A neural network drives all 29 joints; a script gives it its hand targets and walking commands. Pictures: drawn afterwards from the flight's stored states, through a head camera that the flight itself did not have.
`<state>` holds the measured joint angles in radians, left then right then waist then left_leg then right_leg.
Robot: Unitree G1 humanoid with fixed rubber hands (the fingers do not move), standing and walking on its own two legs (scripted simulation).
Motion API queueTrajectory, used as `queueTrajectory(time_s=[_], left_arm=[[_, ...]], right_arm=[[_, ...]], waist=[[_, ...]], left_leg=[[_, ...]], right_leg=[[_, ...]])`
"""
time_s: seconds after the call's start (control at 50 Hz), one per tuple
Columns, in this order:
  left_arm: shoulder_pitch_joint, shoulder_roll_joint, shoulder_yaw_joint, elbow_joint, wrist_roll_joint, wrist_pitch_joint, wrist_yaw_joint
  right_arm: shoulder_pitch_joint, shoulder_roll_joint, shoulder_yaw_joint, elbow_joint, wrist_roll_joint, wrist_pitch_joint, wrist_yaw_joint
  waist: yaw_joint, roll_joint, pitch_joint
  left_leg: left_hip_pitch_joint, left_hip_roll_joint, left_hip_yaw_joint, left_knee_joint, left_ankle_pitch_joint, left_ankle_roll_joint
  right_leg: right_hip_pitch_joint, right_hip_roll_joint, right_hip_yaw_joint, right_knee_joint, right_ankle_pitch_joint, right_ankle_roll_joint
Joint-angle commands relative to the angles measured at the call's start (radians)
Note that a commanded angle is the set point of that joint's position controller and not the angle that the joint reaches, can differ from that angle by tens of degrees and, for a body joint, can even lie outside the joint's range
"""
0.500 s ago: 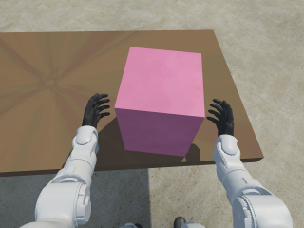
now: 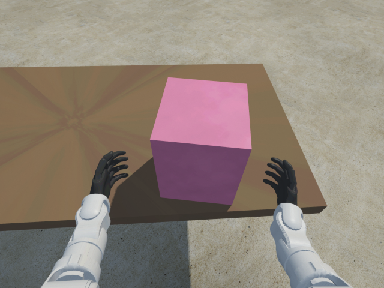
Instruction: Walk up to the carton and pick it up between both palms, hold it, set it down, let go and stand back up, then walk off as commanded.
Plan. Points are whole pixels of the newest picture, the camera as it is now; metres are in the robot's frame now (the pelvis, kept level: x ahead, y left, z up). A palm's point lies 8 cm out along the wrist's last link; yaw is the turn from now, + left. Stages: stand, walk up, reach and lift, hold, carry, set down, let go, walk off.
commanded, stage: set down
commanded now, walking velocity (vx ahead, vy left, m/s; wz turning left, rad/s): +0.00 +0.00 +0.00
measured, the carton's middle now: (201, 143) +0.46 -0.01 -0.01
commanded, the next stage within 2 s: let go in 2.00 s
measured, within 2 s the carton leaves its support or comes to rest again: neither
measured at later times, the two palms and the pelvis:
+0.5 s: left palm (90, 214) +0.26 +0.23 +0.01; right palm (299, 220) +0.24 -0.19 +0.01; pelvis +0.00 +0.00 +0.00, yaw +0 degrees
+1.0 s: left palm (97, 223) +0.25 +0.22 -0.01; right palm (306, 223) +0.24 -0.21 +0.00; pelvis +0.02 -0.01 +0.00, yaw +0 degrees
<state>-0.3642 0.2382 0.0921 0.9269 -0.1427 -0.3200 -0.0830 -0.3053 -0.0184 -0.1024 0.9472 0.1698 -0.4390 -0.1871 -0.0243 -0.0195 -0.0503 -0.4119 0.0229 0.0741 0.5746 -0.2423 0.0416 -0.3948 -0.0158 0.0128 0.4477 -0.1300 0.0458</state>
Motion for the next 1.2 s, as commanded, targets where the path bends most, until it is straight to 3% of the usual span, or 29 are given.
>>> queueTrajectory(time_s=[0.0,0.02,0.04,0.06,0.08,0.12,0.14,0.16,0.18,0.2,0.22,0.26,0.3,0.32,0.36,0.4,0.46,0.5,0.66,0.7,0.74,0.88,0.92,0.98,1.0,1.02,1.08,1.14,1.18], left_arm=[[-0.053,0.098,-0.115,-0.282,-0.03,0.001,-0.02],[0.064,0.096,-0.1,-0.317,-0.015,0.017,-0.021],[-0.096,0.112,-0.108,-0.273,-0.036,0.026,-0.022],[0.038,0.095,-0.131,-0.272,-0.032,0.039,-0.03],[-0.144,0.127,-0.122,-0.219,-0.043,0.047,-0.028],[-0.011,0.097,-0.133,-0.305,-0.035,0.047,-0.016],[0.094,0.103,-0.131,-0.355,-0.036,0.045,-0.014],[-0.119,0.142,-0.15,-0.313,-0.067,0.056,-0.016],[0.134,0.117,-0.115,-0.361,-0.049,0.064,-0.018],[0.07,0.133,-0.105,-0.327,-0.054,0.071,-0.023],[0.053,0.133,-0.13,-0.345,-0.067,0.082,-0.021],[0.126,0.114,-0.102,-0.413,-0.039,0.087,-0.014],[0.006,0.177,-0.113,-0.397,-0.083,0.091,-0.013],[0.128,0.127,-0.131,-0.474,-0.069,0.089,-0.011],[0.164,0.139,-0.131,-0.432,-0.068,0.11,-0.024],[0.073,0.151,-0.117,-0.437,-0.074,0.12,-0.023],[0.272,0.118,-0.132,-0.524,-0.061,0.142,-0.021],[0.243,0.139,-0.12,-0.475,-0.078,0.16,-0.028],[0.28,0.15,-0.11,-0.607,-0.042,0.176,-0.01],[0.31,0.122,-0.118,-0.509,-0.015,0.208,-0.01],[0.272,0.116,-0.139,-0.557,-0.008,0.202,0.005],[0.308,0.131,-0.123,-0.595,-0.012,0.196,0.011],[0.305,0.126,-0.114,-0.557,0.002,0.214,0.009],[0.406,0.109,-0.092,-0.582,0.015,0.235,0.002],[0.398,0.112,-0.108,-0.557,0.005,0.24,-0.003],[0.417,0.111,-0.093,-0.588,0.014,0.248,0.001],[0.457,0.119,-0.086,-0.627,0.017,0.242,-0.01],[0.517,0.127,-0.055,-0.636,0.046,0.238,-0.007],[0.536,0.114,-0.062,-0.611,0.058,0.252,-0.011]], right_arm=[[0.004,-0.052,0.129,-0.325,-0.003,-0.006,-0.006],[0.114,-0.063,0.144,-0.353,0.012,-0.015,-0.001],[-0.06,-0.077,0.135,-0.346,0.001,0.012,-0.004],[0.063,-0.055,0.147,-0.356,0.003,0.023,-0.004],[-0.095,-0.07,0.113,-0.351,-0.015,0.052,-0.006],[0.032,-0.061,0.127,-0.397,0.003,0.058,-0.009],[0.119,-0.056,0.133,-0.447,0.009,0.054,-0.01],[-0.073,-0.074,0.113,-0.459,0.004,0.08,-0.014],[0.172,-0.012,0.185,-0.481,0.021,0.078,-0.008],[0.119,-0.026,0.178,-0.497,0.015,0.097,-0.011],[0.092,-0.033,0.168,-0.493,0.009,0.118,-0.012],[0.179,-0.037,0.177,-0.524,0.004,0.122,-0.009],[0.056,-0.034,0.153,-0.595,-0.001,0.142,-0.013],[0.185,-0.045,0.161,-0.623,0.002,0.134,-0.01],[0.224,-0.025,0.171,-0.589,-0.014,0.154,-0.018],[0.143,-0.046,0.13,-0.618,-0.022,0.185,-0.017],[0.324,-0.034,0.169,-0.674,0.006,0.193,-0.01],[0.274,-0.025,0.172,-0.723,-0.021,0.225,-0.009],[0.34,-0.053,0.155,-0.776,-0.011,0.272,0.008],[0.333,-0.082,0.143,-0.675,-0.037,0.295,0.027],[0.305,-0.108,0.106,-0.677,-0.05,0.299,0.048],[0.355,-0.09,0.16,-0.736,-0.054,0.287,0.068],[0.351,-0.097,0.131,-0.676,-0.065,0.297,0.064],[0.424,-0.065,0.157,-0.689,-0.061,0.289,0.073],[0.391,-0.077,0.142,-0.699,-0.078,0.284,0.073],[0.422,-0.087,0.154,-0.694,-0.071,0.284,0.074],[0.48,-0.077,0.164,-0.715,-0.086,0.258,0.075],[0.502,-0.083,0.2,-0.764,-0.081,0.23,0.081],[0.531,-0.11,0.165,-0.709,-0.094,0.236,0.079]], waist=[[0.05,0.11,-0.2],[0.056,0.097,-0.154],[0.064,0.11,-0.164],[0.044,0.084,-0.086],[0.05,0.098,-0.089],[0.05,0.125,-0.075],[0.064,0.102,-0.067],[0.06,0.111,-0.067],[0.082,0.063,-0.031],[0.097,0.055,-0.002],[0.073,0.08,0.002],[0.096,0.124,0.021],[0.084,0.098,-0.006],[0.081,0.103,0.019],[0.072,0.111,0.053],[0.077,0.114,0.064],[0.084,0.151,0.081],[0.104,0.079,0.077],[0.095,0.171,0.151],[0.088,0.171,0.173],[0.07,0.194,0.15],[0.1,0.12,0.107],[0.083,0.161,0.147],[0.117,0.119,0.126],[0.099,0.07,0.133],[0.108,0.106,0.132],[0.1,0.065,0.084],[0.128,0.073,0.111],[0.101,0.058,0.139]], left_leg=[[0.195,0.026,-0.108,-0.219,-0.071,-0.054],[0.268,0.031,-0.12,-0.221,0.013,-0.068],[0.217,0.012,-0.088,-0.208,-0.048,-0.062],[0.206,0.02,-0.106,-0.234,-0.103,-0.054],[0.133,0.013,-0.086,-0.235,-0.2,-0.044],[0.048,0.057,-0.118,-0.305,-0.288,-0.012],[0.101,0.058,-0.112,-0.305,-0.249,-0.024],[0.058,0.034,-0.09,-0.273,-0.248,-0.035],[0.147,0.029,-0.089,-0.28,-0.169,-0.03],[0.143,0.012,-0.064,-0.274,-0.177,-0.039],[0.118,0.026,-0.082,-0.288,-0.231,-0.037],[0.087,0.053,-0.103,-0.319,-0.232,-0.034],[0.048,0.027,-0.068,-0.293,-0.254,-0.033],[0.074,0.047,-0.09,-0.316,-0.221,-0.038],[0.1,0.043,-0.09,-0.311,-0.234,-0.038],[0.071,0.037,-0.074,-0.305,-0.251,-0.043],[0.053,0.073,-0.104,-0.348,-0.255,-0.028],[0.106,0.037,-0.068,-0.309,-0.176,-0.036],[-0.032,0.059,-0.064,-0.355,-0.247,-0.027],[0.021,0.066,-0.075,-0.365,-0.243,-0.035],[0.01,0.088,-0.109,-0.384,-0.294,-0.048],[0.063,0.047,-0.062,-0.353,-0.116,-0.057],[0.039,0.047,-0.048,-0.355,-0.153,-0.055],[0.199,0.0,-0.023,-0.303,0.047,-0.082],[0.218,0.005,-0.03,-0.292,0.073,-0.086],[0.249,0.002,-0.029,-0.285,0.12,-0.094],[0.291,-0.025,-0.011,-0.257,0.206,-0.09],[0.277,-0.024,-0.017,-0.255,0.274,-0.094],[0.321,-0.016,-0.022,-0.266,0.289,-0.102]], right_leg=[[0.37,0.071,-0.028,-0.026,-0.035,-0.058],[0.367,0.072,-0.017,-0.052,-0.011,-0.059],[0.319,0.06,-0.016,-0.058,-0.106,-0.065],[0.346,0.054,-0.009,-0.074,-0.097,-0.063],[0.311,0.048,-0.01,-0.062,-0.186,-0.063],[0.477,0.081,-0.023,-0.004,-0.107,-0.05],[0.486,0.084,-0.031,-0.013,-0.082,-0.042],[0.404,0.061,-0.009,-0.033,-0.158,-0.054],[0.447,0.055,-0.001,-0.063,-0.117,-0.054],[0.405,0.042,0.01,-0.087,-0.171,-0.064],[0.4,0.049,-0.002,-0.068,-0.175,-0.066],[0.481,0.072,-0.001,-0.037,-0.128,-0.062],[0.451,0.058,0.009,-0.048,-0.176,-0.064],[0.488,0.072,-0.006,-0.039,-0.131,-0.063],[0.469,0.062,0.006,-0.058,-0.147,-0.064],[0.44,0.06,0.008,-0.056,-0.193,-0.071],[0.555,0.077,0.0,-0.034,-0.111,-0.057],[0.468,0.054,0.009,-0.079,-0.158,-0.075],[0.573,0.073,0.003,-0.021,-0.123,-0.066],[0.537,0.069,0.007,-0.042,-0.173,-0.068],[0.531,0.084,-0.013,-0.018,-0.179,-0.063],[0.557,0.059,0.011,-0.057,-0.106,-0.067],[0.538,0.058,0.01,-0.057,-0.137,-0.069],[0.452,0.038,0.018,-0.116,-0.117,-0.09],[0.422,0.035,0.019,-0.129,-0.123,-0.09],[0.402,0.034,0.019,-0.134,-0.103,-0.095],[0.427,0.032,0.011,-0.149,-0.039,-0.085],[0.424,0.031,0.016,-0.141,0.022,-0.087],[0.418,0.034,0.017,-0.163,0.03,-0.083]])
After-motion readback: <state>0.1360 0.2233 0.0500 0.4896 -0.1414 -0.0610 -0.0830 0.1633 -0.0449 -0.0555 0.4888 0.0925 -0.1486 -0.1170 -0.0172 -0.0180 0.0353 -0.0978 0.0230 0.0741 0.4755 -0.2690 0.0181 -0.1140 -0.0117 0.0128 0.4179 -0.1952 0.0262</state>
